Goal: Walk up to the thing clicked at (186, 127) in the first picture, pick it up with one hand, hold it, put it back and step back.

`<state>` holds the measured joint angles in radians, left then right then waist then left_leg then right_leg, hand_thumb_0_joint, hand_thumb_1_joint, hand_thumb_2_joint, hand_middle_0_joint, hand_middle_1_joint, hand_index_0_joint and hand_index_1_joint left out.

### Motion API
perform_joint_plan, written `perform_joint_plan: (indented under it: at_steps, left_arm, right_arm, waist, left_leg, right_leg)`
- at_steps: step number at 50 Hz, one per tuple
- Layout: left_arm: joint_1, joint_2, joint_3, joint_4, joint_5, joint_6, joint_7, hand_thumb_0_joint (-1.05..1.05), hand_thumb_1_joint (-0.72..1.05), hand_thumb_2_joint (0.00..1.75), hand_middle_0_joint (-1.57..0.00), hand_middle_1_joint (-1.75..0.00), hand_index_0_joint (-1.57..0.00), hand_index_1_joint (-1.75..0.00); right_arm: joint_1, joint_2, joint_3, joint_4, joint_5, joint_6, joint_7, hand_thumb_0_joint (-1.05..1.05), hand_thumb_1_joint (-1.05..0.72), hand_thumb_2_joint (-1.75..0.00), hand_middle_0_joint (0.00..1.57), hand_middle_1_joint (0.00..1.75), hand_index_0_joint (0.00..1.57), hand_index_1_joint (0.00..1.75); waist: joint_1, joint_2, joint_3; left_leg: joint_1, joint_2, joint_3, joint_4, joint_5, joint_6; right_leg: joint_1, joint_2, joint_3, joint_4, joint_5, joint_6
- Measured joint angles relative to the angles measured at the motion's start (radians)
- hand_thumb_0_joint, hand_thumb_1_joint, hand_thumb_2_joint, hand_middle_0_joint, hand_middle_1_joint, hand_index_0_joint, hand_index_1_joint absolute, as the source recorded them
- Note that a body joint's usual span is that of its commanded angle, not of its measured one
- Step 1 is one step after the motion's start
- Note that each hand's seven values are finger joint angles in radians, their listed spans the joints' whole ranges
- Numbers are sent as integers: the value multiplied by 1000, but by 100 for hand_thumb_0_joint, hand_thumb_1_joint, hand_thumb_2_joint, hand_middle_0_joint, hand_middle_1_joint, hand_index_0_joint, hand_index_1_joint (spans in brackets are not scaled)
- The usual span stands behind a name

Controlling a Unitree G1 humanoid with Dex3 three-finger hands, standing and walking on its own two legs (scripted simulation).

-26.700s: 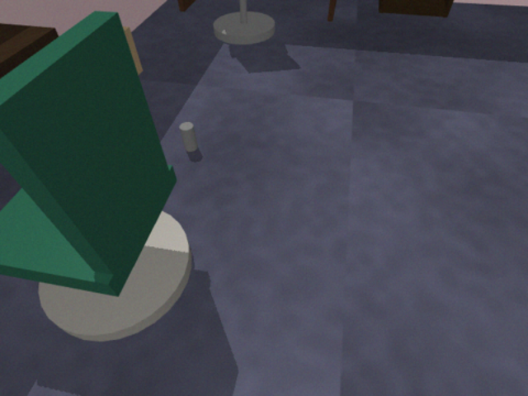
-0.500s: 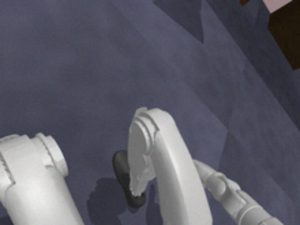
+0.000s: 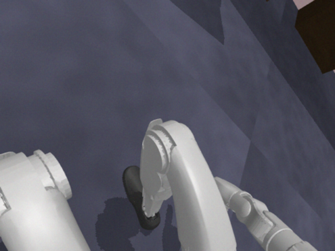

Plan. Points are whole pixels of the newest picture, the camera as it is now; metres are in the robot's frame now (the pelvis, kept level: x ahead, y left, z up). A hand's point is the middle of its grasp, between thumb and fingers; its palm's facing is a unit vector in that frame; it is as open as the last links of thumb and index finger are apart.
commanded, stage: settle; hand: left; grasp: from the side
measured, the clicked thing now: out of the picture +0.44 +0.32 -0.20
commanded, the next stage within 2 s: lift in 1.94 s
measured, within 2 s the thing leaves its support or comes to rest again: neither
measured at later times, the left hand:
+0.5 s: hand out of the picture +0.42 +0.34 -0.11, palm faces +0.44 -0.90 -0.01, open 11.0 cm
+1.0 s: hand out of the picture +0.40 +0.35 +0.00, palm faces +0.42 -0.91 -0.06, open 11.0 cm
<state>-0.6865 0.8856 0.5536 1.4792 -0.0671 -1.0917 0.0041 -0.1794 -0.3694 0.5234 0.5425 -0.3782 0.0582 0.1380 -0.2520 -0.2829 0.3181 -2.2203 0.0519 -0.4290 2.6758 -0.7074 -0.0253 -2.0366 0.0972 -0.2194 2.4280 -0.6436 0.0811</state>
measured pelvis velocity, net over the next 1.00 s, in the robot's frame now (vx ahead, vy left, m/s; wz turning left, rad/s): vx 0.01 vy -0.02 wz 0.12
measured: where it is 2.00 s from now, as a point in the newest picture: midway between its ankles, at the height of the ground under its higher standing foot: (104, 232)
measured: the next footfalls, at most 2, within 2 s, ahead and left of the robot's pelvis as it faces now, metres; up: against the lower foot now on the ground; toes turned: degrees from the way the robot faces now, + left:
none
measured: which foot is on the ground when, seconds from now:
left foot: down 0.00-1.00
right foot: down 0.00-1.00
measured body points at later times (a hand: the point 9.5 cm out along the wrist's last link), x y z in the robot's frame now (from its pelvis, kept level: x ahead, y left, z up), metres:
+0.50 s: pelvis +0.00 +0.00 +0.01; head +0.20 +0.18 +0.36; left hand +0.39 +0.38 -0.10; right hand +0.18 -0.25 -0.03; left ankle +0.08 +0.13 -0.25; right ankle +0.14 -0.13 -0.25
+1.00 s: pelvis +0.01 -0.02 +0.04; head +0.20 +0.11 +0.43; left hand +0.37 +0.39 +0.00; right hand +0.20 -0.25 -0.06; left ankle +0.08 +0.13 -0.25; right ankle +0.14 -0.13 -0.25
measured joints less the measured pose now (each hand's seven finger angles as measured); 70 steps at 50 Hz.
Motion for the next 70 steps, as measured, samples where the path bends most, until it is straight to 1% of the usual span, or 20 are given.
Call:
perform_joint_plan:
  at_steps: [9, 14, 19, 24, 27, 33, 38, 44, 50, 54, 61, 64, 70]
  left_arm:
    - [-5, -4, 1, -37, 1, 22, -7, 3, -32, 89, -66, -98, -59, -96]
    - [7, -27, 8, -97, 2, 49, -15, 3, -36, 95, -66, -102, -59, -100]
    - [26, -60, 6, -180, -3, 92, -28, 3, -40, 99, -66, -104, -60, -101]
    - [50, -102, -11, -279, -14, 147, -53, 3, -42, 102, -67, -104, -60, -102]
    - [64, -133, -28, -341, -30, 188, -68, 3, -43, 103, -67, -104, -61, -102]
    - [81, -194, -64, -444, -43, 276, -100, 3, -45, 105, -68, -104, -61, -102]
    - [87, -235, -84, -497, -46, 346, -113, 3, -45, 105, -68, -104, -62, -102]
    - [98, -276, -97, -539, -58, 401, -140, 3, -45, 106, -68, -104, -62, -101]
    - [97, -314, -85, -570, -73, 435, -164, 3, -45, 106, -68, -103, -62, -101]
    - [93, -326, -78, -576, -73, 454, -184, 3, -46, 107, -68, -104, -62, -101]
    - [74, -352, -61, -590, -81, 479, -212, 3, -48, 109, -69, -104, -63, -101]
    - [67, -362, -52, -596, -77, 492, -216, 3, -48, 109, -69, -104, -63, -101]
    - [59, -381, -50, -607, -69, 512, -221, 3, -49, 110, -69, -103, -63, -101]
  right_arm:
    - [5, 5, -11, 7, 5, 5, -2, 0, -89, -90, 20, 30, 21, 30]
    - [20, 8, -32, 11, 15, 10, -1, 0, -90, -90, 20, 30, 21, 30]
    - [45, 13, -67, 16, 34, 13, 2, 0, -90, -90, 20, 30, 21, 30]
    - [78, 16, -112, 20, 65, 15, 5, 0, -90, -90, 20, 30, 21, 30]
    - [99, 18, -143, 23, 87, 14, 6, 0, -90, -90, 20, 30, 21, 30]
    - [138, 34, -214, 38, 136, 16, 1, 0, -90, -90, 20, 30, 21, 30]
    - [163, 49, -265, 56, 176, 23, -5, 0, -90, -90, 20, 30, 21, 30]
    - [193, 68, -311, 74, 215, 29, -15, 0, -89, -90, 20, 30, 21, 30]
    - [214, 78, -350, 93, 242, 29, -30, 0, -89, -90, 20, 30, 21, 30]
    - [223, 79, -374, 100, 256, 28, -40, 0, -89, -90, 20, 30, 21, 30]
    - [236, 72, -411, 111, 271, 22, -55, 0, -89, -90, 20, 30, 21, 30]
    - [240, 70, -424, 113, 276, 20, -61, 0, -89, -90, 20, 30, 21, 30]
    - [245, 71, -446, 117, 280, 14, -70, 0, -90, -90, 20, 30, 20, 30]
  waist:
    - [1, 5, -5]
    - [7, 17, -16]
    - [18, 36, -41]
    - [35, 63, -83]
    - [49, 84, -114]
    - [78, 127, -185]
    - [98, 164, -234]
    - [113, 200, -284]
    - [123, 227, -319]
    - [125, 239, -334]
    - [132, 255, -357]
    - [135, 259, -363]
    - [142, 262, -376]
  left_leg:
    - [-4, -1, 4, -6, 3, 0]
    - [-7, 0, 11, -12, 5, 1]
    - [-14, 0, 27, -26, 11, 5]
    - [-24, 1, 50, -47, 19, 7]
    - [-31, 1, 66, -62, 23, 8]
    - [-43, 0, 103, -98, 32, 10]
    - [-51, -1, 136, -130, 39, 12]
    - [-54, 0, 170, -171, 40, 9]
    - [-49, 1, 197, -209, 35, 2]
    - [-41, 3, 211, -232, 32, -4]
    - [-27, 6, 230, -268, 25, -13]
    - [-18, 8, 236, -283, 23, -16]
    - [0, 12, 249, -309, 23, -17]
  right_leg:
    - [-4, -3, 2, -4, 0, 4]
    - [-6, -6, 5, -5, -1, -1]
    - [-13, -13, 14, -9, -3, -5]
    - [-25, -24, 26, -15, -6, -13]
    - [-33, -31, 35, -20, -9, -16]
    - [-52, -48, 58, -29, -18, -24]
    - [-68, -61, 79, -38, -26, -28]
    - [-84, -75, 102, -53, -37, -29]
    - [-94, -86, 121, -67, -50, -29]
    - [-98, -91, 130, -75, -57, -34]
    - [-100, -97, 142, -92, -67, -43]
    - [-97, -98, 146, -101, -70, -46]
    - [-88, -99, 153, -118, -71, -51]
